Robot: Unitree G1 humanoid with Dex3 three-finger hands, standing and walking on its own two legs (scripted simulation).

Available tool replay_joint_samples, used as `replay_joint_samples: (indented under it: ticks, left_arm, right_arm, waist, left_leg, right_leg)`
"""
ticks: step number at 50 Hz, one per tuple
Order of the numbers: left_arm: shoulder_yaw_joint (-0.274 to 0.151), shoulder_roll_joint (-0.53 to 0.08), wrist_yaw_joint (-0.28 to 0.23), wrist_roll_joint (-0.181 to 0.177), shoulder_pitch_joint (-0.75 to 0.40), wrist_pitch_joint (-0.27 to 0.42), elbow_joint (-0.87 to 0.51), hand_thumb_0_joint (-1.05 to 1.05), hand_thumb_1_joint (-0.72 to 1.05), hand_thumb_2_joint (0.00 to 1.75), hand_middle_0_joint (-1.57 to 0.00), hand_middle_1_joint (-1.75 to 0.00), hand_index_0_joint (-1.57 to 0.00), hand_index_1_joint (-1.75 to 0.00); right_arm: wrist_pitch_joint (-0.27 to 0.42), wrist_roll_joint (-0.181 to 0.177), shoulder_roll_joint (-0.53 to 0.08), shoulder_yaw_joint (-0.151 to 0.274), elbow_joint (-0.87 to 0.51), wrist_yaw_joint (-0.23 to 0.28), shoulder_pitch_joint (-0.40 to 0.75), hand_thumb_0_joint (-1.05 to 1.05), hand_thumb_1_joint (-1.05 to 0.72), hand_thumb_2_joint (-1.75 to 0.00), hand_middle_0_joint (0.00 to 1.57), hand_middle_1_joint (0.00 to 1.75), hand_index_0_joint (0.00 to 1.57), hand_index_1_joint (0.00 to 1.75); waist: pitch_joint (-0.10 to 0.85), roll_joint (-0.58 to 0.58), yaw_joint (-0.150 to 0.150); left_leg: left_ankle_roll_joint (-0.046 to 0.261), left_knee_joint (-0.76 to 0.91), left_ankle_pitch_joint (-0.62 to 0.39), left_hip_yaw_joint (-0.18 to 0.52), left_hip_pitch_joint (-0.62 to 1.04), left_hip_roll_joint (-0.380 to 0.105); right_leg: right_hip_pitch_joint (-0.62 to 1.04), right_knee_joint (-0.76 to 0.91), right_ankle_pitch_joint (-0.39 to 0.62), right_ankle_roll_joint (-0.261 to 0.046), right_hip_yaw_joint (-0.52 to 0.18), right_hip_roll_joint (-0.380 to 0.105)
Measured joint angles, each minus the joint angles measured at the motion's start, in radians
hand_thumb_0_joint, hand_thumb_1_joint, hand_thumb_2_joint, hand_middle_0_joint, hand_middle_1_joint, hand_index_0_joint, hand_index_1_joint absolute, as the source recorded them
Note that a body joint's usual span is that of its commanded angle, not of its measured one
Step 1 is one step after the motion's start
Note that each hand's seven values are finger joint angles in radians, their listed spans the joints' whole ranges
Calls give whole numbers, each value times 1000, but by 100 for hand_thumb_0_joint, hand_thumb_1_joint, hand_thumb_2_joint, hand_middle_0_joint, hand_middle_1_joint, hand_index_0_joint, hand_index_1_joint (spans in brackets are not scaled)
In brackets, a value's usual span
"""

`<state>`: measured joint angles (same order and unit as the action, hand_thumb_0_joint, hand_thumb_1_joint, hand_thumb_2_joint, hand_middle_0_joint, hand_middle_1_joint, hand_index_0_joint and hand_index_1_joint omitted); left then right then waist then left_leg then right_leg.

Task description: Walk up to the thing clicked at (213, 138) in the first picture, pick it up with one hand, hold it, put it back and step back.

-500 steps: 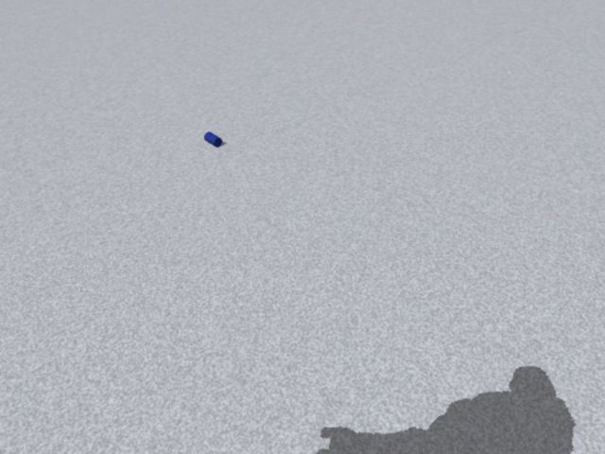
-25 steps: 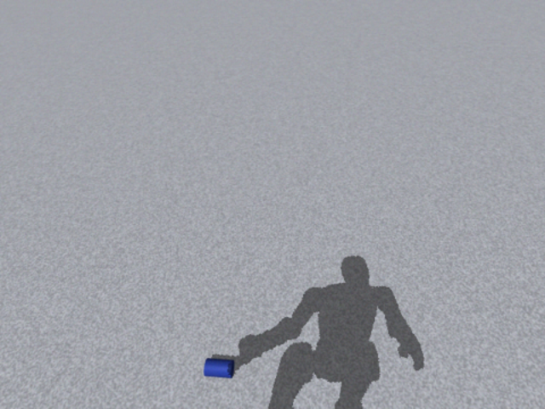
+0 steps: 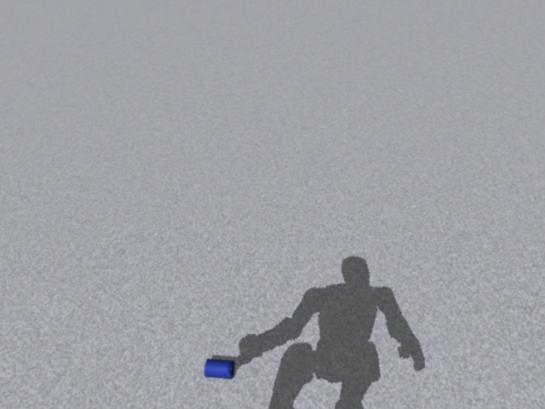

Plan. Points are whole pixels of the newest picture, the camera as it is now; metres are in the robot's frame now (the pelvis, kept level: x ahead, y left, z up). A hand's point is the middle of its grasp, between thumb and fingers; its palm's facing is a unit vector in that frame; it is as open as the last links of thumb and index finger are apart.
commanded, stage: rise first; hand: left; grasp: from above
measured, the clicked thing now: (219, 368) +0.41 +0.25 -0.76
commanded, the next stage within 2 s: none
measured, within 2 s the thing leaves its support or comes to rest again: neither
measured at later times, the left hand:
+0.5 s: hand out of the picture +0.11 +0.26 -0.21, palm faces -0.13 -0.90 -0.43, open 12.6 cm
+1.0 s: hand out of the picture +0.21 +0.29 -0.40, palm faces -0.45 -0.51 -0.74, open 13.5 cm
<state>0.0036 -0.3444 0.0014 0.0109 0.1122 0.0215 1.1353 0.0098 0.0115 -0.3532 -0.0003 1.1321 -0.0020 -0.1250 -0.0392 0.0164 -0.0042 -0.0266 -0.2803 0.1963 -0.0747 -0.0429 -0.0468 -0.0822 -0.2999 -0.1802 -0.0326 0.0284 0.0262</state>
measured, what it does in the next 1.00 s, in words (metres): lowers itself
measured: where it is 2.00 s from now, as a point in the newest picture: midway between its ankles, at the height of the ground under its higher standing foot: outside the picture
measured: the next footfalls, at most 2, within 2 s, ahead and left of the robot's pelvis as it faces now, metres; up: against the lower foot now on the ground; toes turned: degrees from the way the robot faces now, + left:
none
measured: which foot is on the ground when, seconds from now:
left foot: down 0.00-1.00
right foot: down 0.00-1.00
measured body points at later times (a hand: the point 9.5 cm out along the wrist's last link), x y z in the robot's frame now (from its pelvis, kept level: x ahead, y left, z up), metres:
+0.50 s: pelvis -0.02 +0.02 -0.06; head +0.05 +0.03 +0.38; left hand +0.12 +0.31 -0.18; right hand +0.11 -0.24 -0.17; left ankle -0.03 +0.13 -0.75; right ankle -0.01 -0.09 -0.75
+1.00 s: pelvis -0.08 +0.03 -0.25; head +0.09 +0.04 +0.17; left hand +0.23 +0.31 -0.36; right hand +0.10 -0.24 -0.37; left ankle -0.03 +0.13 -0.75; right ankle -0.01 -0.09 -0.75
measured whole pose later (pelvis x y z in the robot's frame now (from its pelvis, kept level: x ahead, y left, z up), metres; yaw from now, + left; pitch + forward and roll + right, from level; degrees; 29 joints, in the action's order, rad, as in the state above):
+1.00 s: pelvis -0.08 +0.03 -0.25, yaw +2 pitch +32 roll -2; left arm -0.04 -0.40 -0.14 0.73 -0.33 0.07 0.88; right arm 0.14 -0.01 -0.28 0.05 0.66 -0.03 -0.12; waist 0.21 0.01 -0.04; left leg 0.03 -1.76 0.67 -0.02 -1.65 -0.03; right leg -1.64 -1.73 -0.64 -0.01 0.05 -0.06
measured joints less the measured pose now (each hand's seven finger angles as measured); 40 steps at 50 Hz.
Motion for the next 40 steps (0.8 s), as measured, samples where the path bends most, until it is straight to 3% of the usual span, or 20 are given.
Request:
replay_joint_samples:
  ticks: [1, 3, 5, 8, 12, 21, 26, 31, 40]
  left_arm:
    - [0, 0, 0, 0, 0, 0, 0, 0, 90, 90, -21, -30, -20, -30]
    - [-15, 10, -9, -19, -5, 1, -50, 0, 89, 90, -20, -32, -20, -32]
    - [-47, 25, -8, -10, -59, 13, -53, 0, 85, 91, -20, -37, -20, -36]
    - [-92, 22, 16, 42, -143, 13, -36, 0, 73, 91, -21, -47, -20, -47]
    - [-126, 17, 29, 112, -147, 4, -101, 0, 51, 90, -22, -63, -20, -63]
    - [-116, 43, -8, 196, -51, -68, -259, 0, -9, 89, -23, -85, -22, -86]
    - [-112, 53, -18, 247, 15, -68, -380, 0, -30, 89, -23, -91, -22, -92]
    - [-96, 45, -34, 329, 25, -70, -446, 0, -40, 91, -21, -96, -20, -96]
    - [-60, -16, -92, 527, -171, -4, -384, -1, -46, 96, -15, -102, -14, -102]
  right_arm:
    - [0, 0, 0, 0, 0, 0, 0, 1, -90, -90, 20, 30, 21, 30]
    - [7, -33, 3, -3, -85, 18, -34, 1, -90, -90, 20, 30, 21, 30]
    - [25, -52, 15, -1, -163, 32, -61, 1, -90, -90, 20, 30, 21, 30]
    - [32, -49, 46, 9, -244, 35, -75, 1, -90, -90, 20, 30, 20, 30]
    - [36, -41, 86, 22, -327, 29, -100, 1, -89, -90, 20, 30, 21, 30]
    - [55, -36, 105, 34, -447, 16, -133, 1, -88, -90, 20, 30, 21, 30]
    - [75, -27, 102, 45, -496, 14, -118, 1, -89, -90, 20, 30, 21, 30]
    - [99, -23, 97, 44, -532, 19, -89, 1, -88, -90, 20, 30, 21, 30]
    - [148, -21, 78, 39, -538, 3, -20, 1, -85, -89, 20, 30, 21, 30]
  waist:
    - [0, 0, 0]
    - [4, 0, -8]
    - [-5, 0, -8]
    - [0, -12, -10]
    - [29, -23, -17]
    - [93, -13, -23]
    - [124, -16, -17]
    - [150, -18, -15]
    - [224, -25, -25]
  left_leg:
    - [0, 0, 0, 0, 0, 0]
    - [5, -43, 12, 14, -55, 4]
    - [9, -95, 25, 28, -119, 9]
    - [10, -180, 49, 36, -229, 11]
    - [11, -285, 92, 33, -340, 13]
    - [27, -512, 197, 36, -534, 16]
    - [35, -684, 270, 39, -683, 15]
    - [42, -837, 325, 47, -837, 17]
    - [53, -1182, 425, 52, -1237, 24]
  right_leg:
    - [0, 0, 0, 0, 0, 0]
    - [-47, -38, -15, 1, 14, -7]
    - [-104, -86, -31, 1, 26, -14]
    - [-212, -173, -59, 0, 33, -21]
    - [-325, -280, -100, 1, 28, -27]
    - [-508, -482, -191, 15, 27, -41]
    - [-651, -643, -257, 22, 27, -47]
    - [-798, -787, -308, 27, 31, -55]
    - [-1196, -1133, -410, 32, 27, -75]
